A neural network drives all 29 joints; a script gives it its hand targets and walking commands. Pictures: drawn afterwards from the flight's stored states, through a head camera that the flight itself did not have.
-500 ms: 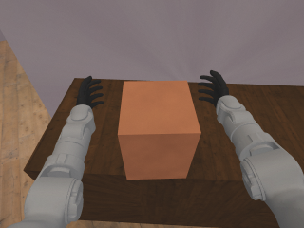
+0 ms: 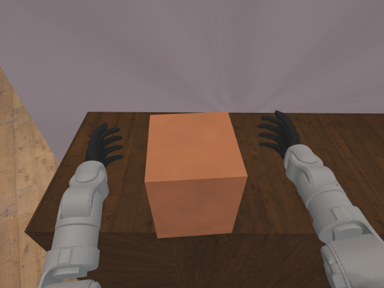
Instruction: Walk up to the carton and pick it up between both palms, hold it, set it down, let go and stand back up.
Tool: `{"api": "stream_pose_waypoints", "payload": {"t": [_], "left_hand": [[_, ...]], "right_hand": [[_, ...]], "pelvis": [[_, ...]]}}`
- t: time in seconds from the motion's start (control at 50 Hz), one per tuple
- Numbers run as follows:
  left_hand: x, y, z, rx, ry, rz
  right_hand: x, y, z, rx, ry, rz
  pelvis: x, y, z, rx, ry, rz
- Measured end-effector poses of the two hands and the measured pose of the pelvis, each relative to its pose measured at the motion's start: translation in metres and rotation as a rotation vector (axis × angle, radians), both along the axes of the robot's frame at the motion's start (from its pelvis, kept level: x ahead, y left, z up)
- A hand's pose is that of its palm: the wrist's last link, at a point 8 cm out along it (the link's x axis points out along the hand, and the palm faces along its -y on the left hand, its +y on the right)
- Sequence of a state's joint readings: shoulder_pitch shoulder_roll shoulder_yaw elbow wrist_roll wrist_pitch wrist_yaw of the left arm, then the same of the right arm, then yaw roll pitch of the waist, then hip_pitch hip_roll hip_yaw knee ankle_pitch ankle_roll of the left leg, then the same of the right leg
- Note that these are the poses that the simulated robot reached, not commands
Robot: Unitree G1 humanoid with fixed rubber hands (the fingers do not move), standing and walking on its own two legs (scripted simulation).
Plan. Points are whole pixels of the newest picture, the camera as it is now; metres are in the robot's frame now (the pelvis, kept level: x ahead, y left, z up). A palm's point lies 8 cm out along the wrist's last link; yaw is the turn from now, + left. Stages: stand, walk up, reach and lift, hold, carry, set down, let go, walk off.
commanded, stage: set down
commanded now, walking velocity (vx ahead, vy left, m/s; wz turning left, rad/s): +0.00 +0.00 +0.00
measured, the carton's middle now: (192, 175) +0.42 +0.04 -0.01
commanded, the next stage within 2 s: none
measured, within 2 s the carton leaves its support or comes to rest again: neither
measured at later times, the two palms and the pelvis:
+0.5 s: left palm (96, 201) +0.28 +0.22 +0.07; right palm (288, 187) +0.33 -0.17 +0.07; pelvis -0.01 +0.00 +0.00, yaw +0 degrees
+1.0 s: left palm (102, 234) +0.24 +0.21 +0.02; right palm (299, 233) +0.26 -0.19 +0.01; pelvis +0.01 +0.00 +0.00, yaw -1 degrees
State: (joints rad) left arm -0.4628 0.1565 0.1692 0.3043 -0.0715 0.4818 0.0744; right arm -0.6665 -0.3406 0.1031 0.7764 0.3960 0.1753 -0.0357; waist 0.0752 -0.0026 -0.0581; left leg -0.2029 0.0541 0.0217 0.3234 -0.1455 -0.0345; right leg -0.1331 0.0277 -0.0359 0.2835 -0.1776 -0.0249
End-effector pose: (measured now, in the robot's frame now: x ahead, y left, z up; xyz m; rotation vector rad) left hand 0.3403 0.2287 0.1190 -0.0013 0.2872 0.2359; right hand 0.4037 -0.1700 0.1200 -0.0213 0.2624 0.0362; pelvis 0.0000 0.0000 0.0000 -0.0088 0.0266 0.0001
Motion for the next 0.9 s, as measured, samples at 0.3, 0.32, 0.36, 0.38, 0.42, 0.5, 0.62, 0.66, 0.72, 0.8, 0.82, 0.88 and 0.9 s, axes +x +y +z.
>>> {"api": "stream_pose_waypoints", "payload": {"t": [0.3, 0.32, 0.36, 0.38, 0.42, 0.5, 0.62, 0.66, 0.72, 0.8, 0.82, 0.88, 0.9], "left_hand": [[-0.034, -0.001, -0.028, -0.003, -0.024, 0.035], [-0.036, -0.002, -0.028, -0.003, -0.026, 0.032], [-0.039, -0.002, -0.029, -0.005, -0.025, 0.029], [-0.042, -0.003, -0.03, -0.006, -0.023, 0.028], [-0.047, -0.003, -0.035, -0.011, -0.016, 0.028], [-0.06, -0.005, -0.049, -0.017, 0.003, 0.031], [-0.077, -0.008, -0.072, -0.014, 0.02, 0.037], [-0.081, -0.009, -0.076, -0.005, 0.018, 0.039], [-0.084, -0.011, -0.078, 0.008, 0.009, 0.039], [-0.087, -0.014, -0.08, 0.018, -0.003, 0.031], [-0.087, -0.015, -0.081, 0.019, -0.003, 0.028], [-0.091, -0.016, -0.087, 0.019, 0.004, 0.024], [-0.092, -0.016, -0.089, 0.018, 0.008, 0.024]], "right_hand": [[-0.047, 0.008, -0.04, 0.025, -0.025, 0.007], [-0.048, 0.009, -0.039, 0.023, -0.029, 0.01], [-0.051, 0.009, -0.039, 0.018, -0.032, 0.011], [-0.053, 0.009, -0.039, 0.016, -0.032, 0.011], [-0.058, 0.007, -0.041, 0.01, -0.027, 0.005], [-0.072, 0.002, -0.052, 0.004, -0.01, -0.01], [-0.096, -0.007, -0.073, 0.008, 0.009, -0.023], [-0.103, -0.009, -0.079, 0.011, 0.009, -0.021], [-0.111, -0.013, -0.086, 0.016, 0.01, -0.02], [-0.121, -0.016, -0.094, 0.02, 0.013, -0.015], [-0.123, -0.016, -0.096, 0.021, 0.013, -0.014], [-0.13, -0.017, -0.101, 0.019, 0.015, -0.012], [-0.132, -0.017, -0.102, 0.017, 0.017, -0.012]], "pelvis": [[-0.017, -0.001, -0.002, 0.008, 0.018, -0.009], [-0.016, -0.001, -0.002, 0.008, 0.015, -0.009], [-0.015, -0.001, -0.002, 0.009, 0.005, -0.008], [-0.014, 0.0, -0.002, 0.009, -0.001, -0.007], [-0.013, 0.0, -0.001, 0.01, -0.014, -0.005], [-0.01, 0.0, -0.001, 0.011, -0.036, -0.002], [-0.009, 0.001, -0.002, 0.012, -0.035, -0.007], [-0.009, 0.001, -0.002, 0.012, -0.029, -0.01], [-0.008, 0.001, -0.002, 0.013, -0.02, -0.014], [-0.005, 0.002, -0.001, 0.014, -0.015, -0.017], [-0.004, 0.002, -0.001, 0.014, -0.015, -0.018], [-0.001, 0.001, -0.001, 0.016, -0.019, -0.02], [0.0, 0.001, -0.001, 0.016, -0.02, -0.021]]}}
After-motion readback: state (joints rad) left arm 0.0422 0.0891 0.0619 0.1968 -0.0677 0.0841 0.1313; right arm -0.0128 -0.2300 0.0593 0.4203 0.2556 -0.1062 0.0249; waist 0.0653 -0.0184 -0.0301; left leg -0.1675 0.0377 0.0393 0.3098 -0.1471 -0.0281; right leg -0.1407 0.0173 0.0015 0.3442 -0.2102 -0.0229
